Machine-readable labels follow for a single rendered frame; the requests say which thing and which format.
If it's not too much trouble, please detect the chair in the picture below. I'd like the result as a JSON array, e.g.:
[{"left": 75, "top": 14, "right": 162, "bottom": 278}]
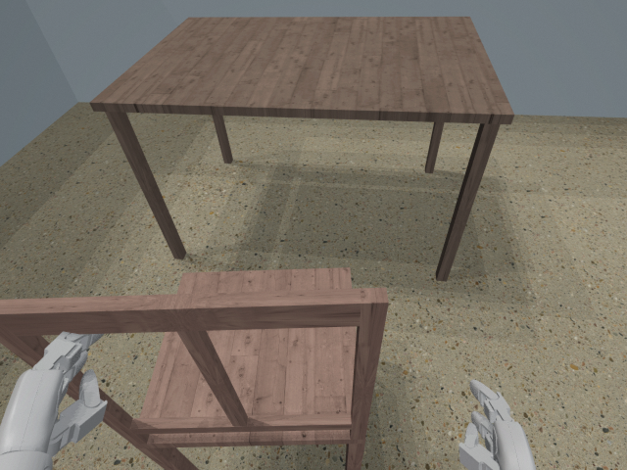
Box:
[{"left": 0, "top": 267, "right": 389, "bottom": 470}]

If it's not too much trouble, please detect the robot right hand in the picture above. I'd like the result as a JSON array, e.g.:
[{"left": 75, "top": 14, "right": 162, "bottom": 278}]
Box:
[{"left": 459, "top": 379, "right": 536, "bottom": 470}]

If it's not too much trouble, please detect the robot left hand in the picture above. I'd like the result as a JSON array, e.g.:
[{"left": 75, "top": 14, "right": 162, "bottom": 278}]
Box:
[{"left": 0, "top": 331, "right": 107, "bottom": 457}]

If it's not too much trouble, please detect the table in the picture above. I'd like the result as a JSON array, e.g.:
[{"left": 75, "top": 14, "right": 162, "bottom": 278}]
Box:
[{"left": 89, "top": 17, "right": 514, "bottom": 282}]

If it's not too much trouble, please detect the robot left forearm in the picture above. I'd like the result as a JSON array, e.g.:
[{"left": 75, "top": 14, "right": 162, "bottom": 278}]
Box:
[{"left": 0, "top": 450, "right": 53, "bottom": 470}]

